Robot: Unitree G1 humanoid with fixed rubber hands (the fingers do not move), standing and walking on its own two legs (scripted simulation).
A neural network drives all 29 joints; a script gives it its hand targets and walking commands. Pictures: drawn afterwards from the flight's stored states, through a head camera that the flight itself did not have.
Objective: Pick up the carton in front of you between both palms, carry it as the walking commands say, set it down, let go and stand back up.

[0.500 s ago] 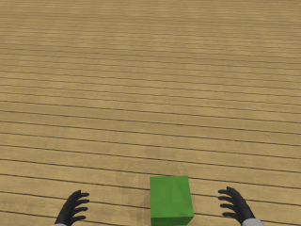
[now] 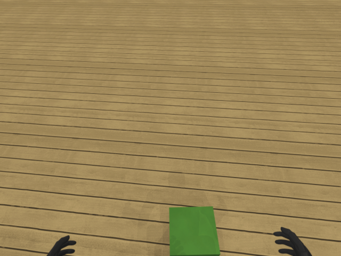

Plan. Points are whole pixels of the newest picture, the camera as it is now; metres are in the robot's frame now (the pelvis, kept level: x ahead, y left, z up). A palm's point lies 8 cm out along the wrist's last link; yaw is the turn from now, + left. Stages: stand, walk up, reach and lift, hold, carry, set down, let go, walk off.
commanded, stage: stand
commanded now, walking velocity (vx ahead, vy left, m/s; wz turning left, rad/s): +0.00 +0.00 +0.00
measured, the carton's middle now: (191, 236) +0.34 -0.08 -0.64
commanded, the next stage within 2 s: none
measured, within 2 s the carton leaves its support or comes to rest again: neither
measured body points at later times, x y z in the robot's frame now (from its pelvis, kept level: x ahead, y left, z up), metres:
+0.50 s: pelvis -0.01 -0.01 +0.01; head -0.01 -0.02 +0.46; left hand +0.11 +0.29 -0.10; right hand +0.12 -0.31 -0.10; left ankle -0.07 +0.13 -0.73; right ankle +0.01 -0.12 -0.73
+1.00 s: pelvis -0.02 -0.01 +0.01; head -0.03 -0.02 +0.46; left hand +0.08 +0.30 -0.10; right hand +0.08 -0.32 -0.10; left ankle -0.07 +0.13 -0.73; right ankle +0.01 -0.12 -0.73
